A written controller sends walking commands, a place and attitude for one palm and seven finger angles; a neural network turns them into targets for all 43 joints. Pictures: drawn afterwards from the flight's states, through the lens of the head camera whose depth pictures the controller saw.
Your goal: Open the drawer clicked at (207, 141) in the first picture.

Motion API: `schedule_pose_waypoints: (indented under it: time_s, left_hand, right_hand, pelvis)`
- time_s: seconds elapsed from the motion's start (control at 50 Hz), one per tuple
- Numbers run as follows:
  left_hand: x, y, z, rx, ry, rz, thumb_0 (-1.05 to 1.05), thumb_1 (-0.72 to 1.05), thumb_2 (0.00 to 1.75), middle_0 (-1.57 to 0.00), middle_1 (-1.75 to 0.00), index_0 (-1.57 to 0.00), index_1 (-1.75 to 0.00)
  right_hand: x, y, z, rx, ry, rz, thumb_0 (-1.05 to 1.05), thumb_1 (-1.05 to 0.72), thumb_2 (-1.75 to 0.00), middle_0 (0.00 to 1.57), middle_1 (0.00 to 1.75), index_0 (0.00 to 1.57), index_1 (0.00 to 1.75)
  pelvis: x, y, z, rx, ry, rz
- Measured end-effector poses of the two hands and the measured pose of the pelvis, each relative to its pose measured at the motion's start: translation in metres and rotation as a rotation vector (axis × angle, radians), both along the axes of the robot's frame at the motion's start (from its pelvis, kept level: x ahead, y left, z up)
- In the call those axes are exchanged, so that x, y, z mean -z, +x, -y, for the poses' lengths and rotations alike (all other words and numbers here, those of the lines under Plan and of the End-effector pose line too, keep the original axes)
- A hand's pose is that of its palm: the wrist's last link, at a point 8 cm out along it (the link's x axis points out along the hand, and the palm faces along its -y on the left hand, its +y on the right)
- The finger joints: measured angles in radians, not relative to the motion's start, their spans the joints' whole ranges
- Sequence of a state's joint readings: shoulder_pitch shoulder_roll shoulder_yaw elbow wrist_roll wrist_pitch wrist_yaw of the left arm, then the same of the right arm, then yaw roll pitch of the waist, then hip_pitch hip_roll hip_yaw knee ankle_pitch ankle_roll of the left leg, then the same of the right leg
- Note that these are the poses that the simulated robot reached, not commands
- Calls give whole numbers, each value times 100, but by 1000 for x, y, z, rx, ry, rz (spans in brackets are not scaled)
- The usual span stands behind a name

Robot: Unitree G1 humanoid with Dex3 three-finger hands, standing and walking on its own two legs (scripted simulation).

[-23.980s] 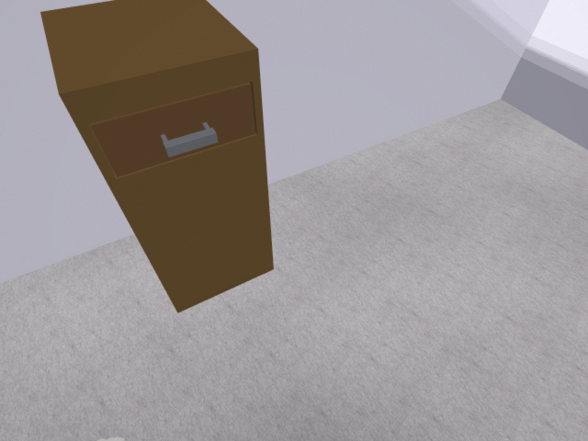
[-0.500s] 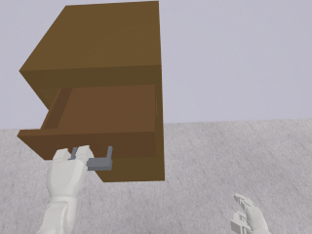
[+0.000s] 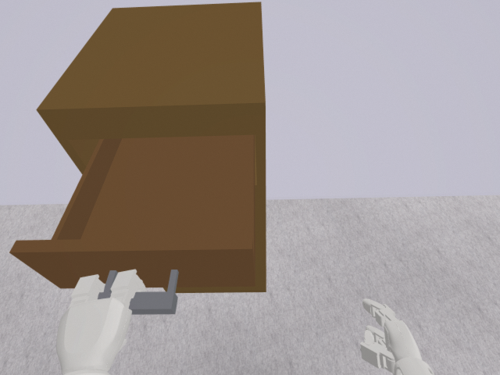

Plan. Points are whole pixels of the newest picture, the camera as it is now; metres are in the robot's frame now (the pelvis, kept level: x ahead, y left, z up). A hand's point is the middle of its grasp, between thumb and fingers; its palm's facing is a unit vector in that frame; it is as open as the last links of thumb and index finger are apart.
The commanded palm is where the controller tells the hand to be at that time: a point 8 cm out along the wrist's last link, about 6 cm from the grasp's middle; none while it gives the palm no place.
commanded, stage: pull the drawer open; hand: left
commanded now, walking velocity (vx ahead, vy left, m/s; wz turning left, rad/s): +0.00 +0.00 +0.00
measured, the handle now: (140, 289) +0.23 +0.21 +0.02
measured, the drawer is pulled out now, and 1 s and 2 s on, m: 0.24 0.30 0.29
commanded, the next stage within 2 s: open the thumb to release the handle in 0.66 s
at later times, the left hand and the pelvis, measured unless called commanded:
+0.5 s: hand out of the picture +0.11 +0.22 +0.00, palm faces +0.01 -0.11 -0.99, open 5.8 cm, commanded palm +0.06 +0.21 +0.05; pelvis -0.02 -0.01 -0.01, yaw +0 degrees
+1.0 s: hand out of the picture +0.11 +0.24 +0.00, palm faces +0.03 -0.07 -1.00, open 7.0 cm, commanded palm +0.08 +0.23 +0.05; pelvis -0.02 -0.01 -0.02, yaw +0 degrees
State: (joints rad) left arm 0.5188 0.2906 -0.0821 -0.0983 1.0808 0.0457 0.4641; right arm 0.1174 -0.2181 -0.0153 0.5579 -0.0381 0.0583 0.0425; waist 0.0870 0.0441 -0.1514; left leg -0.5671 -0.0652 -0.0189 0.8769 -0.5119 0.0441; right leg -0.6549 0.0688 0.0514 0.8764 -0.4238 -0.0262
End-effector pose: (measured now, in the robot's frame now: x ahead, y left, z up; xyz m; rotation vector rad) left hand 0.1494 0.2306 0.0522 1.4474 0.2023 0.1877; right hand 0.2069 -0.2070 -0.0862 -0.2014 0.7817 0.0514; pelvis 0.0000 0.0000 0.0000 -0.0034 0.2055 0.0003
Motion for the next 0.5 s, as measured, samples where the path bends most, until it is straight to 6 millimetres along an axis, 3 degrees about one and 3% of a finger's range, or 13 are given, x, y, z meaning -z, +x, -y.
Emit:
schedule_pose_waypoints:
  time_s: [0.26, 0.5]
  left_hand:
    - [0, -35, 5, -6, 5, 7, 4, 70, 79, -30, -135, -39, -134]
    - [0, -59, 8, -13, -1, -1, 4, 71, 78, -30, -134, -39, -134]
  right_hand:
    - [6, -5, -7, -39, 20, 17, 2, -90, -89, 20, 30, 20, 30]
    - [6, -17, 2, -37, 9, 28, 2, -90, -89, 20, 30, 20, 30]
  pelvis:
    - [9, -12, 2, -3, 4, 1]
    - [13, -21, 6, 4, 11, 7]
